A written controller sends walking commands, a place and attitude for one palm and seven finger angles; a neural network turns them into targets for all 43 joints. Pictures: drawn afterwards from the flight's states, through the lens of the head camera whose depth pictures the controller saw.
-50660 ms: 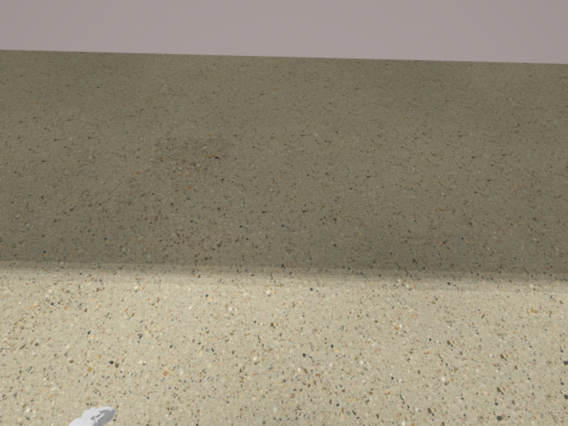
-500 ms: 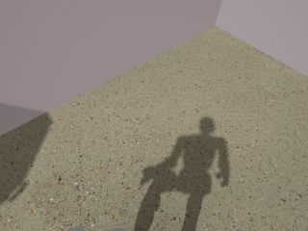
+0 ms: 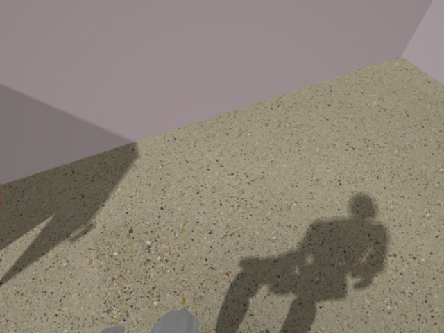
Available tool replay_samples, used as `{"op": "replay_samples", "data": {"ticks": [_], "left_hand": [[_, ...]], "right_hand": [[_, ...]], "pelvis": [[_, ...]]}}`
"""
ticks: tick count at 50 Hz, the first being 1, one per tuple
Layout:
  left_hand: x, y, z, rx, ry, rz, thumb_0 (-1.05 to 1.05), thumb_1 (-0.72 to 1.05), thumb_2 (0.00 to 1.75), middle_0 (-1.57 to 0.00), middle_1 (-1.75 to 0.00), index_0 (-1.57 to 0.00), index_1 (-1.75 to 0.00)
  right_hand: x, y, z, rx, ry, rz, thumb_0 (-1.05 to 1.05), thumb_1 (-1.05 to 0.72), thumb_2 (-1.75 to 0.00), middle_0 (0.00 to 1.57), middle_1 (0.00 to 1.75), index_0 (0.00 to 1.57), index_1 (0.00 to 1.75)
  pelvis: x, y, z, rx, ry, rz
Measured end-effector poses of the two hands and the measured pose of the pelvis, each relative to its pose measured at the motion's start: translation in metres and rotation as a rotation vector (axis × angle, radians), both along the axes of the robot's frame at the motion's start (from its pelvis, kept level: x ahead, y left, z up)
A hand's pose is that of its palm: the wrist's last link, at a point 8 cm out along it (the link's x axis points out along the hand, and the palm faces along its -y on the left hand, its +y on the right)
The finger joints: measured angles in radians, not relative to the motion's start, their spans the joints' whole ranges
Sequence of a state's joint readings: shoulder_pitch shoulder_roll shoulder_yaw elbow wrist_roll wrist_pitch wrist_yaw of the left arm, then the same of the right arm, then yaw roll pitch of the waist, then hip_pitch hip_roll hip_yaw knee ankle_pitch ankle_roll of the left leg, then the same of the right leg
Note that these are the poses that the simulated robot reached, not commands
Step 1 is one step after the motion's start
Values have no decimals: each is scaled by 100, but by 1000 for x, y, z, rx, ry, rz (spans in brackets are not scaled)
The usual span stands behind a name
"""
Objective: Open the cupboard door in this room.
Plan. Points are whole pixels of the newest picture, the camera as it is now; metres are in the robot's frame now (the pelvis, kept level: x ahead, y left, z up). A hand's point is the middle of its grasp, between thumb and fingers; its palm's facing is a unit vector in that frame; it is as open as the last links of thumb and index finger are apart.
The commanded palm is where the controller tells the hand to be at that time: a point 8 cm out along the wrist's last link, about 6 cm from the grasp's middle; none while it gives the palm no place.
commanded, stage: turn to face it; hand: left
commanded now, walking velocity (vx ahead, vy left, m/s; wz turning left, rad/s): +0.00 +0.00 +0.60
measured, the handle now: out of the picture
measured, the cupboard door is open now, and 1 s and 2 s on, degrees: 44 44 44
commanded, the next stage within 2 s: take the last steps up to it in 1.80 s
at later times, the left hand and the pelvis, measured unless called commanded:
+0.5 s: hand out of the picture +0.07 +0.23 -0.16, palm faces +0.29 -0.91 -0.30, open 7.3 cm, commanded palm none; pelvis +0.02 -0.02 -0.01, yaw +17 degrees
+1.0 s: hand out of the picture -0.04 +0.21 -0.18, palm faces +0.60 -0.76 -0.26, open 7.3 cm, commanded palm none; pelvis +0.03 -0.01 -0.01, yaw +36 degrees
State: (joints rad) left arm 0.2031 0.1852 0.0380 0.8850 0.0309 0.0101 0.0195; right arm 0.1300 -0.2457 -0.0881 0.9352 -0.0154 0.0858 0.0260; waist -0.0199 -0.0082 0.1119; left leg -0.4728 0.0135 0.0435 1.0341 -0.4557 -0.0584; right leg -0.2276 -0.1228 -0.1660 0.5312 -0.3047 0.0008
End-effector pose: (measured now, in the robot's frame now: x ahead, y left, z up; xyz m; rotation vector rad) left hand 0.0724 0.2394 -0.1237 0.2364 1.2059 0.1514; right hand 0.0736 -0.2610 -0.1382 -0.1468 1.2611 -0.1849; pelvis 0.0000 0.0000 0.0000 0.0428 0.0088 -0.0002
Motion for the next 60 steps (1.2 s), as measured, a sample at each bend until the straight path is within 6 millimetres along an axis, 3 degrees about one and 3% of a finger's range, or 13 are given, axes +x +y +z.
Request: {"op": "replay_samples", "data": {"ticks": [4, 8, 11, 19, 24, 27, 32, 36, 42, 46, 54, 60], "left_hand": [[-24, 3, -12, -37, 28, 76, 0, 91, 90, -20, -30, -21, -30], [-49, 22, -34, -62, 59, 163, 0, 91, 90, -20, -30, -21, -30], [-59, 36, -39, -44, 95, 210, 0, 91, 90, -20, -30, -21, -30], [-41, 45, -11, 4, 8, 273, 1, 91, 90, -19, -30, -20, -30], [-26, 31, 1, 43, -67, 293, 0, 91, 90, -19, -30, -20, -30], [-29, 18, 3, 66, -91, 314, 0, 91, 90, -19, -30, -20, -30], [-51, -6, 5, 32, -50, 385, 0, 91, 90, -20, -30, -20, -30], [-73, -20, -2, -16, -14, 450, 0, 91, 90, -20, -30, -21, -30], [-122, -14, -29, -58, 32, 579, 0, 91, 90, -20, -30, -21, -30], [-145, -3, -35, -48, 84, 646, 0, 91, 90, -20, -30, -21, -30], [-135, 8, -8, 11, 4, 713, 1, 91, 90, -19, -30, -20, -30], [-118, -7, 0, 75, -65, 748, 0, 91, 90, -19, -30, -20, -30]], "right_hand": [[33, 12, 6, -15, -21, 91, 1, -91, -90, 19, 30, 20, 30], [67, 30, 4, -48, -84, 185, 1, -91, -90, 19, 30, 20, 30], [79, 41, 7, -61, -109, 227, 1, -91, -90, 19, 30, 20, 30], [76, 47, 6, -34, -47, 286, 1, -90, -90, 20, 30, 20, 30], [76, 32, -11, 2, 6, 305, 1, -90, -90, 20, 30, 21, 30], [85, 21, -21, 11, 27, 325, 1, -90, -90, 20, 30, 20, 30], [108, 19, -11, 4, 39, 381, 1, -90, -90, 20, 30, 20, 30], [132, 33, -1, -3, 22, 452, 1, -91, -90, 19, 30, 20, 30], [173, 75, 2, -31, -67, 591, 1, -91, -90, 19, 30, 20, 30], [185, 96, 8, -44, -115, 652, 1, -91, -90, 19, 30, 20, 30], [189, 103, 6, -28, -59, 727, 1, -90, -90, 20, 30, 20, 30], [207, 95, -16, 8, -11, 758, 1, -90, -90, 20, 30, 20, 30]], "pelvis": [[2, 4, -2, -4, 2, 60], [6, 17, -17, -31, 8, 121], [6, 19, -19, -28, 6, 147], [12, 9, -5, -44, 13, 227], [19, -10, -9, -39, 13, 288], [22, -20, -14, -32, 6, 333], [28, -25, -4, -10, -5, 403], [32, -25, 0, 5, -2, 459], [31, -8, -15, -27, -3, 542], [29, -6, -17, -28, -6, 583], [39, -12, -5, -49, -3, 668], [58, -29, -14, -37, -1, 746]]}}
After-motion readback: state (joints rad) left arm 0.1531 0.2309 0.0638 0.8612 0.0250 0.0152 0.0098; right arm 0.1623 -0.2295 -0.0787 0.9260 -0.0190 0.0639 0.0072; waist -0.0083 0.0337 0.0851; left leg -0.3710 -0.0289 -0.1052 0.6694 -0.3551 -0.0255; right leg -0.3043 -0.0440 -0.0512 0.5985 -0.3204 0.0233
